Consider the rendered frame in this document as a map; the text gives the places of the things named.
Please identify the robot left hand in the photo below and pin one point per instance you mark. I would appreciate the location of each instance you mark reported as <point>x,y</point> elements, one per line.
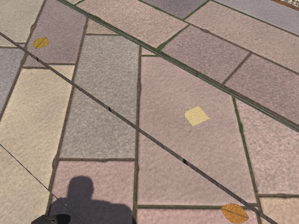
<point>54,219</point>

